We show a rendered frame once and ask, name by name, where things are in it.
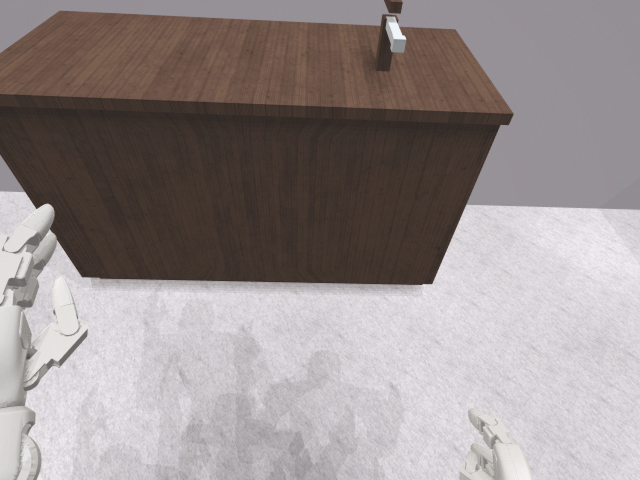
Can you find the right robot hand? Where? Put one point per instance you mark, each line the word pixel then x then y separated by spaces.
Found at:
pixel 506 462

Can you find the tap lever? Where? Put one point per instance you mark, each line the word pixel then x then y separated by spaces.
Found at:
pixel 397 40

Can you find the left robot hand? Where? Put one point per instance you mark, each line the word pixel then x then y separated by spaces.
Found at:
pixel 22 258

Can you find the left robot forearm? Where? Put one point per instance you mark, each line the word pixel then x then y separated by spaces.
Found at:
pixel 20 456

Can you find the counter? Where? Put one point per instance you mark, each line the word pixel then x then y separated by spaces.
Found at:
pixel 214 149

